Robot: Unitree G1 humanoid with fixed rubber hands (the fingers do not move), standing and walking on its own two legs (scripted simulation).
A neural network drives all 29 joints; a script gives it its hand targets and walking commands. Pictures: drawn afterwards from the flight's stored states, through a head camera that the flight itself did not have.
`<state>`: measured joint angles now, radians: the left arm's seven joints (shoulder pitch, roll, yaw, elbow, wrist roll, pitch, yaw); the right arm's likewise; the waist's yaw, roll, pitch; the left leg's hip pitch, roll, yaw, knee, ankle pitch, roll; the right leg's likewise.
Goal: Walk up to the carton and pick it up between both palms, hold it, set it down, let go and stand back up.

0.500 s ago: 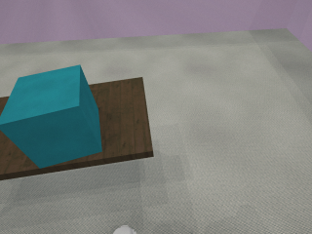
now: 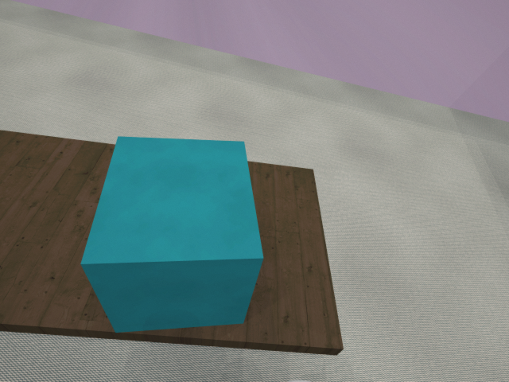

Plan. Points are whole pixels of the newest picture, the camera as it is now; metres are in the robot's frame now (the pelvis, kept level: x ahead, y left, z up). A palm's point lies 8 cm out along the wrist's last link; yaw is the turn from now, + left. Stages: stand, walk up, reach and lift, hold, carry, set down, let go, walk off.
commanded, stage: walk up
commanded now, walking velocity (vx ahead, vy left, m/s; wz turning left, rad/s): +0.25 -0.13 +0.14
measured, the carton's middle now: (182, 232) +0.41 +0.11 -0.02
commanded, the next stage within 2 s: none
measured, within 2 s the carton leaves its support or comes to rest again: neither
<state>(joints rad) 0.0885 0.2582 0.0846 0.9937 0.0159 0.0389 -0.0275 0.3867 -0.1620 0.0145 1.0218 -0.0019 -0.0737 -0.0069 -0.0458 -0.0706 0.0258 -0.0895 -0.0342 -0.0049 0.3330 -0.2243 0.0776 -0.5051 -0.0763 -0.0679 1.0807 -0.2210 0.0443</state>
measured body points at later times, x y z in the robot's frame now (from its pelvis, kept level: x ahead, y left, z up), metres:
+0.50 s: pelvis +0.10 -0.02 -0.02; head +0.13 -0.03 +0.42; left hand +0.14 +0.22 -0.17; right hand +0.13 -0.27 -0.18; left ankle +0.01 +0.10 -0.64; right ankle +0.13 -0.11 -0.75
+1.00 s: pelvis +0.01 +0.00 -0.01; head +0.05 +0.07 +0.44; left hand +0.08 +0.27 -0.19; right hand +0.05 -0.27 -0.12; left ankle +0.06 +0.12 -0.75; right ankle -0.03 -0.21 -0.63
